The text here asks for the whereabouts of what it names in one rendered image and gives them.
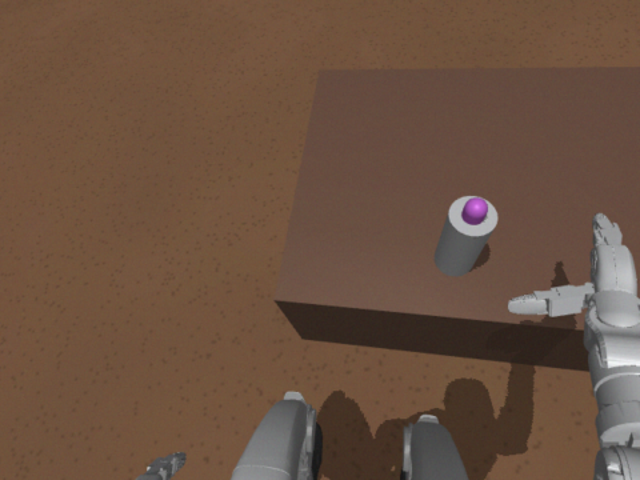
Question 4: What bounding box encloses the right robot arm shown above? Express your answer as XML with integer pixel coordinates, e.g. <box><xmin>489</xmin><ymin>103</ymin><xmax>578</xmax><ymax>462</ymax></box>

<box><xmin>583</xmin><ymin>290</ymin><xmax>640</xmax><ymax>480</ymax></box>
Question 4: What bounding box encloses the left robot hand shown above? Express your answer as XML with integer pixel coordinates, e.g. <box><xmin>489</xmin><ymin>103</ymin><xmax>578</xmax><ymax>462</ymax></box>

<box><xmin>136</xmin><ymin>452</ymin><xmax>186</xmax><ymax>480</ymax></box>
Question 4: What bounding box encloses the bottle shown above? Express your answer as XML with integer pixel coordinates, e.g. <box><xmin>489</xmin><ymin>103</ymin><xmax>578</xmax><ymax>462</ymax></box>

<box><xmin>434</xmin><ymin>196</ymin><xmax>498</xmax><ymax>277</ymax></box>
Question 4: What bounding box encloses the right robot hand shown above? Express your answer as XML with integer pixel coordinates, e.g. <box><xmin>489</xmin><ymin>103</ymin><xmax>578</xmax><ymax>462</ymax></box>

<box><xmin>508</xmin><ymin>213</ymin><xmax>637</xmax><ymax>317</ymax></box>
